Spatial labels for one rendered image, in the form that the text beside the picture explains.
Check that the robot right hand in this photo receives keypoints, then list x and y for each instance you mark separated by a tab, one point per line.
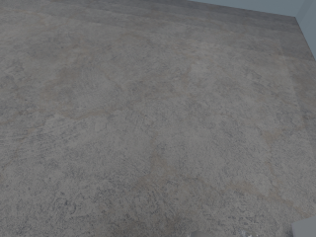
244	232

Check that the fridge door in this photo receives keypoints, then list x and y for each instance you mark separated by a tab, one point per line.
305	227

